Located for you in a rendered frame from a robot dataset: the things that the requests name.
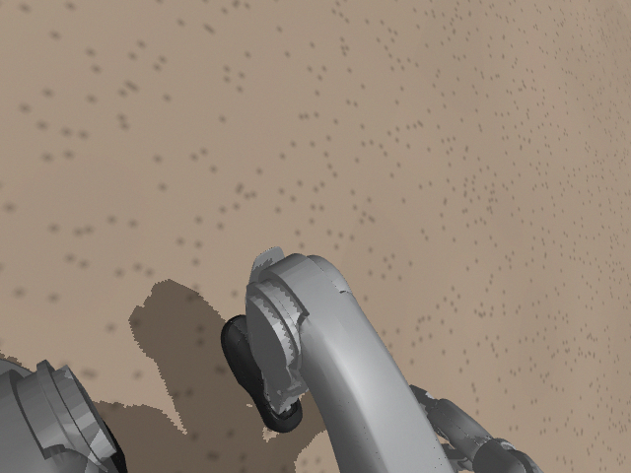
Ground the right robot arm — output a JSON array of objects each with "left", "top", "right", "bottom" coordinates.
[{"left": 472, "top": 439, "right": 544, "bottom": 473}]

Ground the left robot foot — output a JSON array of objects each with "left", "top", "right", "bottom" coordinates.
[{"left": 102, "top": 419, "right": 128, "bottom": 473}]

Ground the right robot hand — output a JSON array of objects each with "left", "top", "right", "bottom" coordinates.
[{"left": 409, "top": 384, "right": 493, "bottom": 473}]

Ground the right robot foot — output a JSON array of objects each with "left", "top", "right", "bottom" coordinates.
[{"left": 221, "top": 314, "right": 303, "bottom": 433}]

